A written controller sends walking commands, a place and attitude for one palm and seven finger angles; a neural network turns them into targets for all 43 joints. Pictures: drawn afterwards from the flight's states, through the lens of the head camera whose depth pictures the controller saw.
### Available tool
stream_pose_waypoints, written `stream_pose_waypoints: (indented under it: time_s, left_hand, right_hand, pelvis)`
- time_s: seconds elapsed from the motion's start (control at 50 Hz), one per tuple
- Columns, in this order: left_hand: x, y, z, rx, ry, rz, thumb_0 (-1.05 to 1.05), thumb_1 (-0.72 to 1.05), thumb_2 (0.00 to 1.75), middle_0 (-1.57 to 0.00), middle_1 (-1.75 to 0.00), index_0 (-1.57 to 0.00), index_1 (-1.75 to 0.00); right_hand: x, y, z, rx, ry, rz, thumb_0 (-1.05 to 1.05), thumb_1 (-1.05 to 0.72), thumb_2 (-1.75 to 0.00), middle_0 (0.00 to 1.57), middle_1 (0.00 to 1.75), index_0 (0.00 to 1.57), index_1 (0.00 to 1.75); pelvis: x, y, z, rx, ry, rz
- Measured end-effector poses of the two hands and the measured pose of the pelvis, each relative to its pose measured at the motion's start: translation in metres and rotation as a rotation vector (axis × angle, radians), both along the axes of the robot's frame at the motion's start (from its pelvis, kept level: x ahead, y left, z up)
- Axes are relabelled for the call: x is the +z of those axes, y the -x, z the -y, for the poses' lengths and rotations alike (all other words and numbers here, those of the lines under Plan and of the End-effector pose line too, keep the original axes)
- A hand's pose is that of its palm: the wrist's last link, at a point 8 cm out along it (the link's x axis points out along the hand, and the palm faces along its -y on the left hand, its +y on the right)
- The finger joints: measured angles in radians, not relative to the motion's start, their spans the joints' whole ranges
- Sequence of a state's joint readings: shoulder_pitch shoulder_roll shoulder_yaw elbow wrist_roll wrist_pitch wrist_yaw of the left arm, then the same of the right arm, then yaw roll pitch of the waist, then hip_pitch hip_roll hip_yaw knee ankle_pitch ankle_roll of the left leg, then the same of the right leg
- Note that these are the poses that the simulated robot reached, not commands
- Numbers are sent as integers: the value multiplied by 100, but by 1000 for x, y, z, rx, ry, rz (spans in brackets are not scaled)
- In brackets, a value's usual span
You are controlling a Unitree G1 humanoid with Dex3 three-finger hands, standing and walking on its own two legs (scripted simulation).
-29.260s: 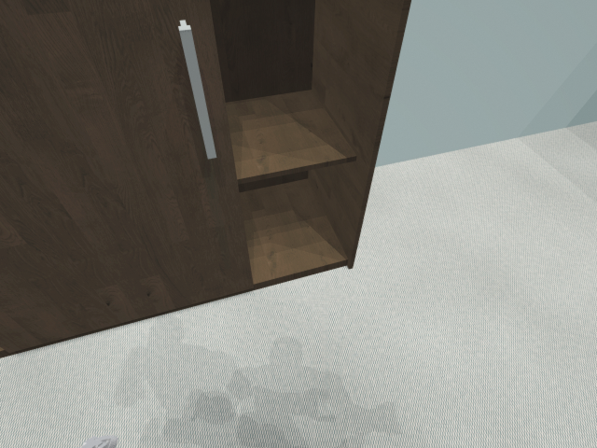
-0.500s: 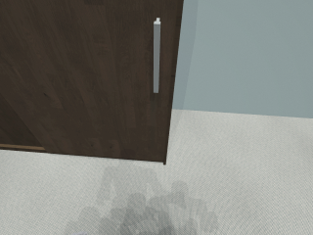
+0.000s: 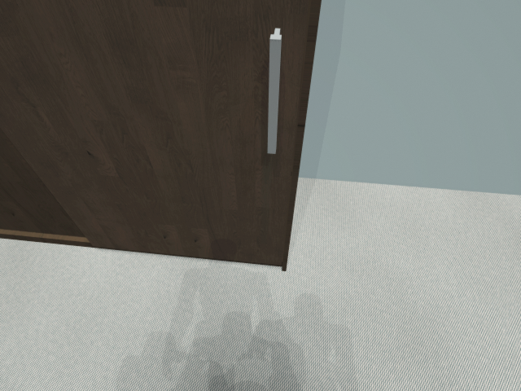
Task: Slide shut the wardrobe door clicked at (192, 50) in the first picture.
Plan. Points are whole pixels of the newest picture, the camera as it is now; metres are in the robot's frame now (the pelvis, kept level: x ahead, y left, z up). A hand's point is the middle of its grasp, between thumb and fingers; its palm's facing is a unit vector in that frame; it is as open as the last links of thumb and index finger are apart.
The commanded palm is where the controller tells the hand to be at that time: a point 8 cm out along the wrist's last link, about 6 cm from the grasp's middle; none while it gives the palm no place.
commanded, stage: let the arm hang, fingers relaxed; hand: left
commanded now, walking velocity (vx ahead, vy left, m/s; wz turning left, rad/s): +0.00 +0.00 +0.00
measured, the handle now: (274, 97) +0.67 +0.01 +0.09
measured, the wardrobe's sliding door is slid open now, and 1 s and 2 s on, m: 0.00 0.00 0.00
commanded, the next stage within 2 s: look to check the result in 0.34 s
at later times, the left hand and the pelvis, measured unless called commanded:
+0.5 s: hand out of the picture +0.08 +0.21 -0.16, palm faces +0.00 -0.96 -0.29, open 7.3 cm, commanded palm none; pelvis +0.02 -0.01 +0.00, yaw +0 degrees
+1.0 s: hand out of the picture +0.12 +0.21 -0.15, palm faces -0.01 -0.95 -0.31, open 7.3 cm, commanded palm none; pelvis +0.04 -0.02 +0.01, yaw +0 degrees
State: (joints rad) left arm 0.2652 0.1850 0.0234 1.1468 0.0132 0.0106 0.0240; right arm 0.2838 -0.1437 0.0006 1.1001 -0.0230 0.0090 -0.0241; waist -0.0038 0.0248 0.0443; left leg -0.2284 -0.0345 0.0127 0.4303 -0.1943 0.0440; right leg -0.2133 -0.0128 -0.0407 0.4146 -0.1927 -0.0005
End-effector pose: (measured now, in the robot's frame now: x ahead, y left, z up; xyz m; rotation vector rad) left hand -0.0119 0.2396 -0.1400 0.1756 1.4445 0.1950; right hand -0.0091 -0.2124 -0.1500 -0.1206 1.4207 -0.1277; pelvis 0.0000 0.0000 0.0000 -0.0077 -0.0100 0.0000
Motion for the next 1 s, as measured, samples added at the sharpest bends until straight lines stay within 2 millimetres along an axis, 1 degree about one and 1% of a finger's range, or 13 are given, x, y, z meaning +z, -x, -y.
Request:
stream_pose_waypoints:
  time_s: [0.1,0.16,0.22,0.3,0.46,0.64,0.78,1.0]
  left_hand:
    - [1,-35,3,-21,7,92,1,91,90,-20,-30,-20,-30]
    - [2,-53,5,-36,11,131,1,91,90,-20,-30,-20,-30]
    - [4,-66,4,-49,10,156,1,91,90,-20,-30,-21,-30]
    - [6,-79,0,-61,0,173,1,91,90,-20,-30,-21,-30]
    - [13,-89,-14,-68,-42,166,1,91,90,-20,-30,-21,-30]
    - [20,-94,-25,-69,-82,146,1,91,90,-20,-30,-21,-30]
    - [22,-103,-24,-73,-89,153,1,91,90,-20,-30,-21,-30]
    - [22,-124,-16,-87,-80,186,1,91,90,-21,-30,-21,-30]
  right_hand:
    - [3,-22,13,13,30,53,1,-92,-90,21,30,20,30]
    - [6,-34,22,18,49,82,1,-92,-90,20,30,20,30]
    - [10,-45,31,23,68,103,1,-92,-90,20,30,20,30]
    - [14,-55,42,30,90,118,0,-91,-90,20,30,20,30]
    - [18,-70,60,48,118,118,0,-91,-90,20,30,20,30]
    - [20,-86,73,66,129,116,0,-91,-90,20,30,20,30]
    - [22,-100,80,74,136,129,0,-91,-90,21,30,20,30]
    - [25,-116,88,80,147,152,0,-91,-90,21,30,20,30]
  pelvis:
    - [1,-4,0,1,-3,6]
    - [1,-6,1,-1,-4,9]
    - [2,-8,3,-2,-5,10]
    - [3,-11,5,-3,-5,11]
    - [4,-17,10,-1,-5,11]
    - [6,-25,15,0,-6,7]
    - [6,-31,18,1,-8,5]
    - [7,-39,23,1,-9,2]
